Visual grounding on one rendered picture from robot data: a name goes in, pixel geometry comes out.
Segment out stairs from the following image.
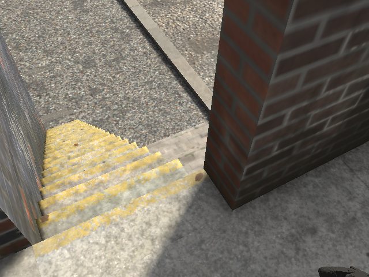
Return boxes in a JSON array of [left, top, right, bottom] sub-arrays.
[[35, 120, 188, 241]]

